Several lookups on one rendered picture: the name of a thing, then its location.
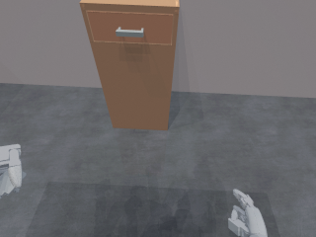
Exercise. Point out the robot left hand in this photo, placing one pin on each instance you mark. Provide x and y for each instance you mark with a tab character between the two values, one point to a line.
11	169

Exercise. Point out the handle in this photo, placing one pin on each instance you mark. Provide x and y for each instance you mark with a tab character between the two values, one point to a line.
130	33

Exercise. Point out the robot right hand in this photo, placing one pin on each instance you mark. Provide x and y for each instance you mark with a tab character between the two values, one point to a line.
250	221

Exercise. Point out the drawer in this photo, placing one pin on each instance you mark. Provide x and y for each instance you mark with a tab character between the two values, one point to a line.
157	27

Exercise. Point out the cabinet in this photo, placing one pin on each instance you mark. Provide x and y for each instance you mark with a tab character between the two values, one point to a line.
136	77

